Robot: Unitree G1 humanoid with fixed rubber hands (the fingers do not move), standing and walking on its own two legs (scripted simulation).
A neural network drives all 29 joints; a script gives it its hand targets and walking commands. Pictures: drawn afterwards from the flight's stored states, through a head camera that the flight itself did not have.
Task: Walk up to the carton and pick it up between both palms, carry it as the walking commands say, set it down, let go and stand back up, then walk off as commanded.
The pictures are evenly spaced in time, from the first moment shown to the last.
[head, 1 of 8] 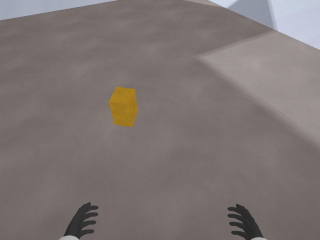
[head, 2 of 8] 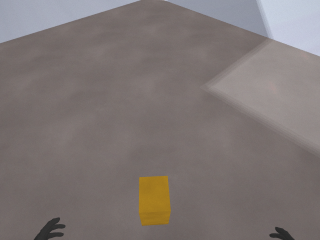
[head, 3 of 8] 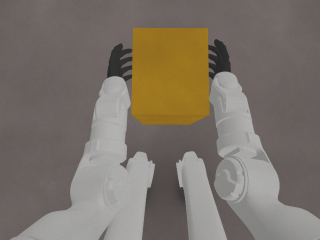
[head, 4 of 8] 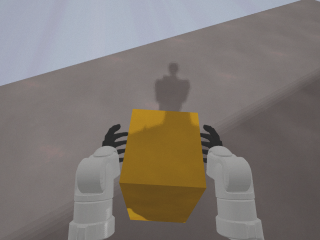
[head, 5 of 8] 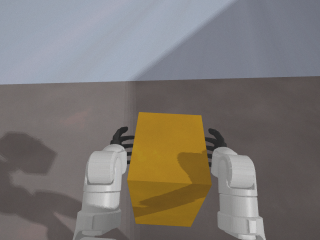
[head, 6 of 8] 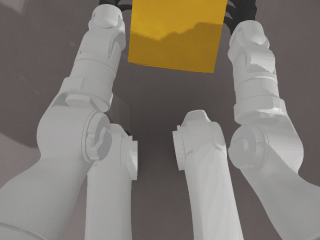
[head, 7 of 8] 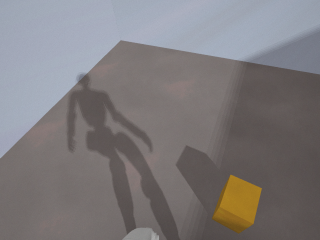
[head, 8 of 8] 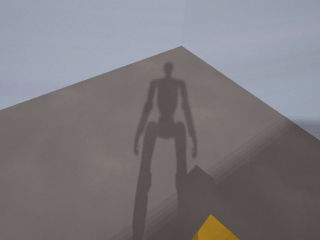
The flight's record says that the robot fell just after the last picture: no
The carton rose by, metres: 0.67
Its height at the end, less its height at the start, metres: +0.00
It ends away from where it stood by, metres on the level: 3.90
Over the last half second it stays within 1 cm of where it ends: yes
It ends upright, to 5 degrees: yes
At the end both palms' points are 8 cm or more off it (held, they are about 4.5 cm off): yes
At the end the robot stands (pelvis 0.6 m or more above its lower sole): yes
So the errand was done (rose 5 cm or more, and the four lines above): yes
